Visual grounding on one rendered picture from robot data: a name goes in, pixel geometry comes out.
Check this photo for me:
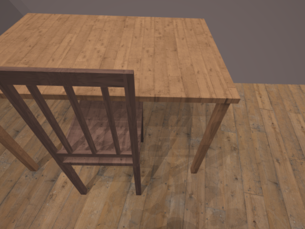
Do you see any chair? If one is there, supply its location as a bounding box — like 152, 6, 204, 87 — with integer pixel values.
0, 66, 143, 195

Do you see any table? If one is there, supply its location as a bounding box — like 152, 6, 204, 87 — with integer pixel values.
0, 13, 241, 174

